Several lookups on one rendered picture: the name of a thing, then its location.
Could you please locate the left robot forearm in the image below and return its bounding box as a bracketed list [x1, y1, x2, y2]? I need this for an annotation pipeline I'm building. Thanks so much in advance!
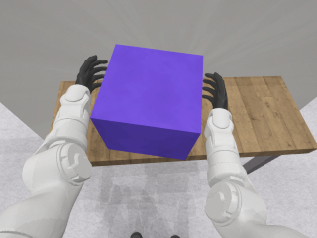
[22, 84, 91, 187]

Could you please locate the left robot hand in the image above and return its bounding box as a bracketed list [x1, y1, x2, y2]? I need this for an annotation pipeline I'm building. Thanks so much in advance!
[75, 55, 108, 95]

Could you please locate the left robot upper arm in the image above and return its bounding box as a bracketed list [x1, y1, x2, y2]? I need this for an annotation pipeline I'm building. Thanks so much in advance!
[0, 142, 92, 238]

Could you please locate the table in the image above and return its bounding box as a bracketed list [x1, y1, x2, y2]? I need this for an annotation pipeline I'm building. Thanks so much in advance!
[49, 76, 317, 174]

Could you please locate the right robot upper arm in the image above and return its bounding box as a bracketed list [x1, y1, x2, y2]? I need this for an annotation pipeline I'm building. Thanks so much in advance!
[204, 180, 309, 238]

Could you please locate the carton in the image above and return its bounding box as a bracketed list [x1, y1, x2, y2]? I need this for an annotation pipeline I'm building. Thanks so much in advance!
[90, 44, 204, 160]

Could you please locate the right robot forearm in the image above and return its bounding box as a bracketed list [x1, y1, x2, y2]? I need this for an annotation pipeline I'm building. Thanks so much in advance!
[204, 108, 258, 194]

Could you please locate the right robot hand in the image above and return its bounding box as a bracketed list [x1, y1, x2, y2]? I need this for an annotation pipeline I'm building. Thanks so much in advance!
[202, 72, 228, 111]

